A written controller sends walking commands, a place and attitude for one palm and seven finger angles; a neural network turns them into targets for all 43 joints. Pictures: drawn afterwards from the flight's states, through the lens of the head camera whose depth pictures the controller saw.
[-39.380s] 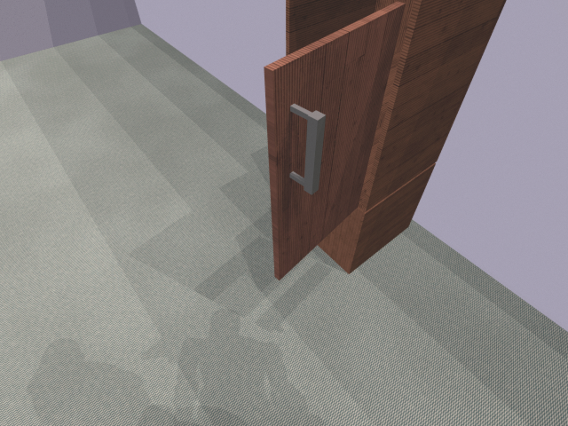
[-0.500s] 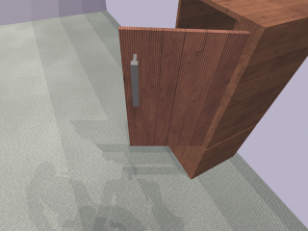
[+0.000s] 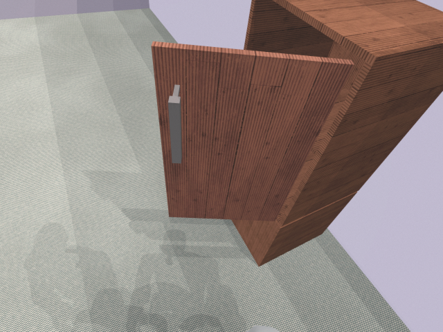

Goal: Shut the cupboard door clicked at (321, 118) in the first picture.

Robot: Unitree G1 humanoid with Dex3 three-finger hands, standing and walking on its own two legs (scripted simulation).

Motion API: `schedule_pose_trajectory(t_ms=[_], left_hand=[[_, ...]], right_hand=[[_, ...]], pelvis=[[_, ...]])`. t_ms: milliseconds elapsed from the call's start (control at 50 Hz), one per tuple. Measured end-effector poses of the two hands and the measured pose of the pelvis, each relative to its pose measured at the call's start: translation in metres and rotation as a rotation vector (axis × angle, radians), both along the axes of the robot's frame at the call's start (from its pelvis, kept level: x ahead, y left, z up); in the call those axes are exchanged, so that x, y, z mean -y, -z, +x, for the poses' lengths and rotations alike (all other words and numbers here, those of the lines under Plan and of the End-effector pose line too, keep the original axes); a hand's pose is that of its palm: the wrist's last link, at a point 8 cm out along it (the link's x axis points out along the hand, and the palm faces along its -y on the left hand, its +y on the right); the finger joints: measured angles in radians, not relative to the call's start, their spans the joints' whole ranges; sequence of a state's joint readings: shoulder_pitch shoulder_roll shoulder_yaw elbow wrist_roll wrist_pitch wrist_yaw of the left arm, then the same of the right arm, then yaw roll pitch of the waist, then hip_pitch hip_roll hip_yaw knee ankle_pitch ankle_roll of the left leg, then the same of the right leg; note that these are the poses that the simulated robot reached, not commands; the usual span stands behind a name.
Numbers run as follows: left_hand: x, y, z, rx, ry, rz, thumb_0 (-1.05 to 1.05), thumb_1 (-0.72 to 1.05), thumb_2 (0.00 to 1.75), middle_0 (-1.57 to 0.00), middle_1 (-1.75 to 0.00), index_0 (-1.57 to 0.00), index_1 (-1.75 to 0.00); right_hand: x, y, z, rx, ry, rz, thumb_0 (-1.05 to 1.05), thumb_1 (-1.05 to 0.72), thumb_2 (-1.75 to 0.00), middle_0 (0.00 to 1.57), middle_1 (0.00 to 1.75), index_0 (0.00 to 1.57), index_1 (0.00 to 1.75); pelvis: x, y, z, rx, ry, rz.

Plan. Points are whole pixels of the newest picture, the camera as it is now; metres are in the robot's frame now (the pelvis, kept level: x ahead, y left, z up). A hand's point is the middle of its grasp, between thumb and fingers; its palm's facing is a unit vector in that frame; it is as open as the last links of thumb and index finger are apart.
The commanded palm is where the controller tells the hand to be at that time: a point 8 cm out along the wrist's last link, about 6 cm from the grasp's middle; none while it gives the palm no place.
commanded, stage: shuffle to correct the standing spot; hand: left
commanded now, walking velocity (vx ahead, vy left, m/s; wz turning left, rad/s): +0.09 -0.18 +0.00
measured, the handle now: (176, 126) +0.49 +0.12 +0.09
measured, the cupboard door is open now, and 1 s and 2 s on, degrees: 63 63 63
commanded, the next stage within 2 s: come to a stop and stand still in 0.14 s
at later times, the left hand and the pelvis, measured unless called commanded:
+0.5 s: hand out of the picture +0.11 +0.08 -0.19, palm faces +0.08 -0.98 -0.18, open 7.2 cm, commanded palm none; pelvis +0.07 -0.09 -0.01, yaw +2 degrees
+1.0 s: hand out of the picture +0.05 +0.10 -0.17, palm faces +0.06 -0.96 -0.26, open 7.4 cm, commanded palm none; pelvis +0.04 -0.09 -0.01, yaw +1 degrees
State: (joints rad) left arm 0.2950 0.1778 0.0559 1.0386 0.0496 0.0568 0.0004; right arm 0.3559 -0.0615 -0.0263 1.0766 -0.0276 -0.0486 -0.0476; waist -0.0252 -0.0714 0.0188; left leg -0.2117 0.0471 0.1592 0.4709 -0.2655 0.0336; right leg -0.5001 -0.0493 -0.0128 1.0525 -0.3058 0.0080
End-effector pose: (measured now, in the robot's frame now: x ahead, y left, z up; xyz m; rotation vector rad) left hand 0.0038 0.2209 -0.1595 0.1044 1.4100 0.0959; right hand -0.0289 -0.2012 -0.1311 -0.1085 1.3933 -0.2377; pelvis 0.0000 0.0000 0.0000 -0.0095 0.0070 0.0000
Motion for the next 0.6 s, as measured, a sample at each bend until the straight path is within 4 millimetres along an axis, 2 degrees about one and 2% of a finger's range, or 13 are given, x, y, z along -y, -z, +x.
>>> schedule_pose_trajectory(t_ms=[60,120,220,260,340,420,500,600], left_hand=[[-0.002,-0.010,0.025,0.043,-0.001,0.033,0.03,0.94,0.90,-0.20,-0.30,-0.19,-0.30],[0.006,-0.017,0.052,0.079,0.014,0.059,0.03,0.93,0.90,-0.20,-0.30,-0.19,-0.30],[0.036,-0.017,0.094,0.147,0.047,0.094,0.02,0.92,0.90,-0.20,-0.30,-0.19,-0.30],[0.051,-0.016,0.103,0.169,0.040,0.100,0.01,0.92,0.90,-0.20,-0.30,-0.19,-0.30],[0.076,-0.017,0.103,0.173,-0.011,0.087,0.01,0.92,0.90,-0.20,-0.30,-0.19,-0.30],[0.086,-0.012,0.100,0.152,-0.031,0.083,0.00,0.95,0.90,-0.20,-0.30,-0.20,-0.30],[0.090,0.000,0.093,0.123,-0.052,0.056,0.00,0.94,0.90,-0.20,-0.30,-0.20,-0.30],[0.089,0.003,0.084,0.090,-0.076,0.053,0.01,0.93,0.90,-0.20,-0.30,-0.20,-0.30]], right_hand=[[0.009,-0.001,-0.006,-0.044,0.013,0.016,0.00,-0.90,-0.90,0.21,0.30,0.20,0.30],[0.027,0.001,-0.009,-0.083,0.032,0.027,0.00,-0.90,-0.90,0.21,0.30,0.21,0.30],[0.074,0.019,-0.006,-0.131,0.058,0.034,0.00,-0.90,-0.90,0.21,0.30,0.21,0.30],[0.095,0.025,0.002,-0.152,0.042,0.023,0.00,-0.90,-0.90,0.21,0.30,0.20,0.30],[0.128,0.019,0.041,-0.114,-0.006,-0.022,0.00,-0.91,-0.90,0.20,0.30,0.20,0.30],[0.142,0.012,0.090,-0.014,-0.047,-0.050,0.00,-0.91,-0.90,0.20,0.29,0.20,0.30],[0.136,0.011,0.132,0.076,-0.082,-0.054,0.00,-0.91,-0.90,0.20,0.29,0.20,0.30],[0.118,0.007,0.166,0.147,-0.129,-0.022,0.00,-0.91,-0.90,0.20,0.29,0.20,0.30]], pelvis=[[0.012,-0.004,0.007,-0.005,-0.001,-0.005],[0.026,-0.004,0.015,-0.008,0.001,-0.004],[0.062,0.010,0.033,-0.014,-0.004,0.015],[0.072,0.013,0.037,-0.008,-0.011,0.002],[0.084,0.009,0.048,0.000,-0.029,-0.011],[0.093,0.007,0.059,0.005,-0.033,-0.016],[0.094,0.012,0.066,0.018,-0.032,-0.024],[0.094,0.010,0.067,0.032,-0.021,0.008]])
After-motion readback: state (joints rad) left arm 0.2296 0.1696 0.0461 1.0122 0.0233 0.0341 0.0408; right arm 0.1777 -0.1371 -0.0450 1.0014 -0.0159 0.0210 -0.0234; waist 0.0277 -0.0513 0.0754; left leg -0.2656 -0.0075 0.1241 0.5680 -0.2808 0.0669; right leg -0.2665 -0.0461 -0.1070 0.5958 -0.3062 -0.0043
